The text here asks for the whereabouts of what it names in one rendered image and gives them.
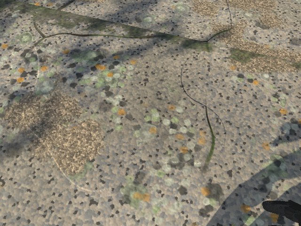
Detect robot right hand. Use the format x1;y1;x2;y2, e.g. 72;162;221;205
262;200;301;226

